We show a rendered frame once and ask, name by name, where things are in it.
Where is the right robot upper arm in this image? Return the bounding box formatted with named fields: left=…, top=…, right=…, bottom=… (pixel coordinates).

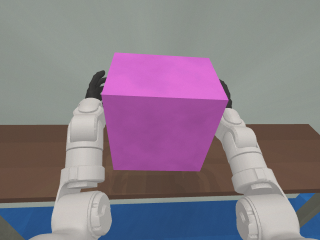
left=235, top=193, right=318, bottom=240

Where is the carton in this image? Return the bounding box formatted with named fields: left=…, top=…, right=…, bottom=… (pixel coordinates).
left=101, top=52, right=229, bottom=172

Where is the left robot forearm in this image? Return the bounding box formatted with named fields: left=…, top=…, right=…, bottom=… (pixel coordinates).
left=51, top=97, right=105, bottom=230

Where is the table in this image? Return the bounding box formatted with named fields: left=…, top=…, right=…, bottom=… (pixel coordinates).
left=0, top=124, right=320, bottom=240

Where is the robot left hand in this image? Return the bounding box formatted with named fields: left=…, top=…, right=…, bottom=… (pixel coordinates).
left=85, top=70, right=107, bottom=106

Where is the left robot upper arm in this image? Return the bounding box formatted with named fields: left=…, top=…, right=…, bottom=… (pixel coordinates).
left=29, top=190, right=112, bottom=240

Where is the right robot forearm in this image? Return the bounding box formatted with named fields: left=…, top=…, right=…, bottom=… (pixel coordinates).
left=215, top=108, right=300, bottom=231

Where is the robot right hand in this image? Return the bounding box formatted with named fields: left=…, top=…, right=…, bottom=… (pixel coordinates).
left=219, top=79, right=232, bottom=109

